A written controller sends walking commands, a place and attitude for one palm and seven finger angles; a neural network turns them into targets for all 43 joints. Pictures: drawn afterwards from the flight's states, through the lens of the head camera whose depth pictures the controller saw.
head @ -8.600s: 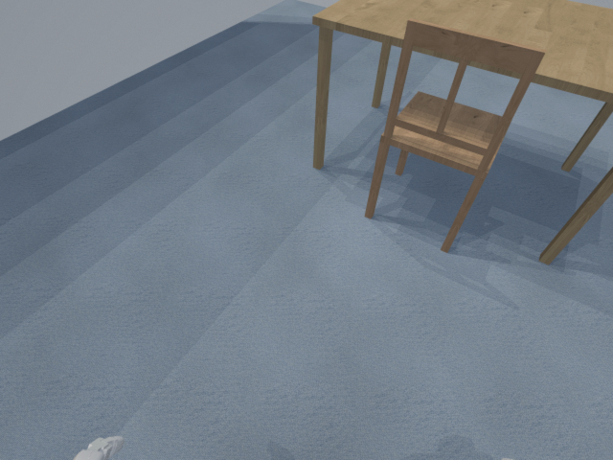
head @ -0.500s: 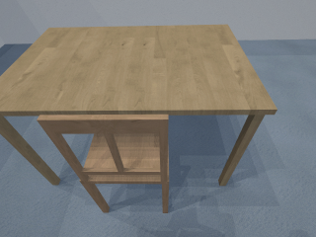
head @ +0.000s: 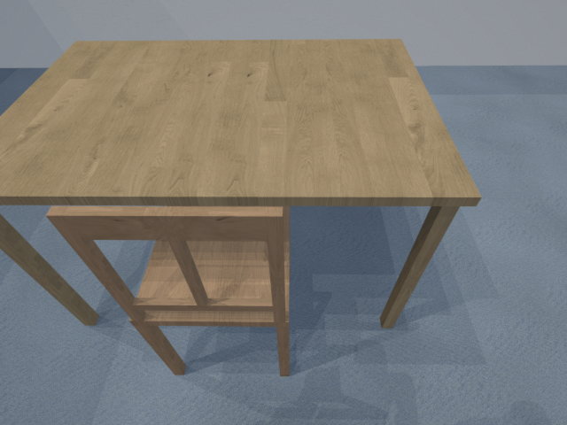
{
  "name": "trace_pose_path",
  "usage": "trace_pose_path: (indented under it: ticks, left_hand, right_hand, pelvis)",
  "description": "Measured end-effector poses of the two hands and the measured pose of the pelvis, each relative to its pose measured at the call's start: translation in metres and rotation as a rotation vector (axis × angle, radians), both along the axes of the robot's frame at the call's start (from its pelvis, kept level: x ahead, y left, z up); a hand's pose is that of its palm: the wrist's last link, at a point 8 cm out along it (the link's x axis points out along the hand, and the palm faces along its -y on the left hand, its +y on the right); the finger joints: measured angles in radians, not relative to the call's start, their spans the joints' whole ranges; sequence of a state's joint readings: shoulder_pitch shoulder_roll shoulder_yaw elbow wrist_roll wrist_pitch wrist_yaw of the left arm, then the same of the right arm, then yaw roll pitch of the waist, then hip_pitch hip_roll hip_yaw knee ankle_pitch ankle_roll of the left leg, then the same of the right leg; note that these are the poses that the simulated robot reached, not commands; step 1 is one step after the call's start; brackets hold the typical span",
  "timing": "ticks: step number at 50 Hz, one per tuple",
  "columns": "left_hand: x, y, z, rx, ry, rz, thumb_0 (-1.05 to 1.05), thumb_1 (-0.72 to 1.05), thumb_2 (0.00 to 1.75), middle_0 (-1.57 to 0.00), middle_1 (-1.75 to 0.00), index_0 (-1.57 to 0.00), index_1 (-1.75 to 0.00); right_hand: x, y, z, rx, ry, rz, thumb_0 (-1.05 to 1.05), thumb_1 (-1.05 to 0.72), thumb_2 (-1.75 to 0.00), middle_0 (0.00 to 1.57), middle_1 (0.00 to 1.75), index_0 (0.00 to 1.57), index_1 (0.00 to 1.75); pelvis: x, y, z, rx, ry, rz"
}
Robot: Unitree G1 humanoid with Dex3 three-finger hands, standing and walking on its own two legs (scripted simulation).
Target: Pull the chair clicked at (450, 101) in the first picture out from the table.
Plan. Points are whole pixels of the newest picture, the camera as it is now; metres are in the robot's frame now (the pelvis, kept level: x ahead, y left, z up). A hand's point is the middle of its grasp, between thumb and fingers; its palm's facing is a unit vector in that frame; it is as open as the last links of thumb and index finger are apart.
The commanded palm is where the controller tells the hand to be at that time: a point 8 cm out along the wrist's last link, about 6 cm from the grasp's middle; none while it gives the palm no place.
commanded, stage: look again from close up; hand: left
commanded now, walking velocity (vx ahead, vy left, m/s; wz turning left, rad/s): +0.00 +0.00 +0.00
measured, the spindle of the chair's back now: (190, 273) +0.41 +0.22 -0.12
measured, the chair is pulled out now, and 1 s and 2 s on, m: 0.00 0.00 0.00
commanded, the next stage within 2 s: raise the hand toward the chair's back in 0.76 s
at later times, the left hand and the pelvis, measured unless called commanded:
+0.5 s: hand out of the picture +0.03 +0.15 -0.17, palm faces +0.00 -0.97 -0.23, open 7.3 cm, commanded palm none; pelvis +0.02 -0.03 +0.00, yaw +0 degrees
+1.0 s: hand out of the picture +0.13 +0.18 -0.08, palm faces +0.26 -0.94 -0.23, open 7.4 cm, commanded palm +0.11 +0.20 -0.07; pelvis +0.01 -0.02 +0.00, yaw +3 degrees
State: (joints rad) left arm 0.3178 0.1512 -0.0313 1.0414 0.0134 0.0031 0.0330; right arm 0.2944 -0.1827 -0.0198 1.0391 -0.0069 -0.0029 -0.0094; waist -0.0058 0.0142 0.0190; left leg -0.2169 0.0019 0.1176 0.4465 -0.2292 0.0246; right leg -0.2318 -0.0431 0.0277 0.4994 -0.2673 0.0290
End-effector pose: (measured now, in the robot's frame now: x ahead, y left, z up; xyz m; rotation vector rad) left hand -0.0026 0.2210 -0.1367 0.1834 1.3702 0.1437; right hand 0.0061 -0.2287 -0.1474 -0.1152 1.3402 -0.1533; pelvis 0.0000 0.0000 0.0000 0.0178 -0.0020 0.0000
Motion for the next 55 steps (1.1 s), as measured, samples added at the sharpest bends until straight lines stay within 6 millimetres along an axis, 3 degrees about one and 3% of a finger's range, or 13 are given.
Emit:
trace_pose_path:
  ticks: [22,44,46,50,53,55]
  left_hand:
    - [0.026,-0.022,0.001,0.018,-0.031,-0.003,0.01,0.92,0.90,-0.20,-0.30,-0.20,-0.30]
    - [0.008,-0.035,-0.003,-0.010,0.021,0.016,0.01,0.92,0.90,-0.20,-0.30,-0.20,-0.30]
    - [0.028,-0.022,0.013,0.015,-0.102,0.108,0.03,0.95,0.89,-0.20,-0.30,-0.20,-0.30]
    - [0.108,0.003,0.079,0.099,-0.634,0.119,0.04,0.93,0.88,-0.20,-0.29,-0.20,-0.29]
    - [0.165,-0.004,0.122,0.058,-0.980,0.055,0.03,0.88,0.87,-0.18,-0.29,-0.19,-0.28]
    - [0.192,-0.017,0.135,-0.026,-1.171,0.009,0.03,0.84,0.85,-0.18,-0.28,-0.18,-0.28]
  right_hand:
    - [0.011,-0.016,-0.002,0.014,0.027,-0.004,0.01,-0.92,-0.89,0.19,0.30,0.20,0.30]
    - [-0.001,-0.012,-0.001,0.023,0.083,-0.002,0.01,-0.91,-0.89,0.19,0.30,0.20,0.30]
    - [0.007,-0.017,0.003,-0.014,0.002,0.005,0.02,-0.92,-0.89,0.20,0.30,0.20,0.30]
    - [0.049,-0.035,0.013,-0.079,-0.269,0.045,0.02,-0.92,-0.89,0.20,0.30,0.20,0.30]
    - [0.093,-0.046,0.022,-0.118,-0.474,0.080,0.02,-0.92,-0.89,0.20,0.30,0.20,0.30]
    - [0.121,-0.052,0.032,-0.142,-0.596,0.101,0.02,-0.91,-0.89,0.20,0.30,0.20,0.30]
  pelvis:
    - [0.016,-0.027,0.002,-0.003,-0.011,0.003]
    - [0.016,-0.030,0.003,-0.015,-0.005,0.012]
    - [0.014,-0.029,0.001,-0.015,-0.012,0.015]
    - [0.010,-0.024,-0.004,-0.010,-0.007,0.056]
    - [0.002,-0.020,-0.014,-0.012,0.032,0.080]
    - [-0.003,-0.020,-0.024,-0.009,0.082,0.074]
